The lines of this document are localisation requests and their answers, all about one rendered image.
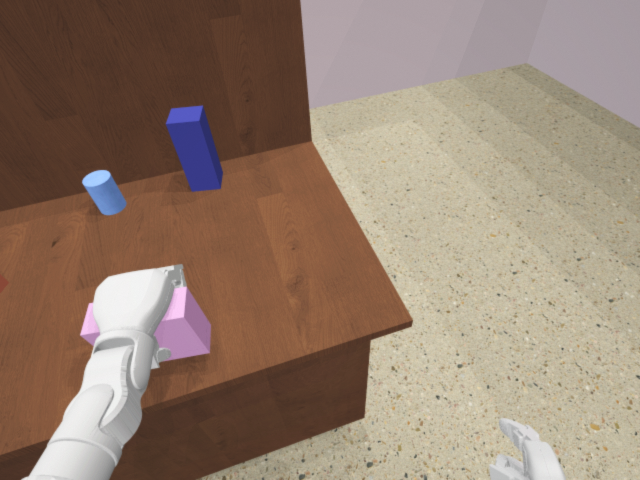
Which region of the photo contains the sponge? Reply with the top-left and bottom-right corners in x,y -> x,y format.
80,287 -> 211,362

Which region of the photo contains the table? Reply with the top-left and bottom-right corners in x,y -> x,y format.
0,0 -> 413,480

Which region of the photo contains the robot left forearm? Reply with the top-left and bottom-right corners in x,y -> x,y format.
21,329 -> 155,480

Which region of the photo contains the robot left hand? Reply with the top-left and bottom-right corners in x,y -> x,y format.
93,264 -> 187,369

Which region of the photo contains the robot right hand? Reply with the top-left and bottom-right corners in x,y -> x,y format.
489,418 -> 566,480

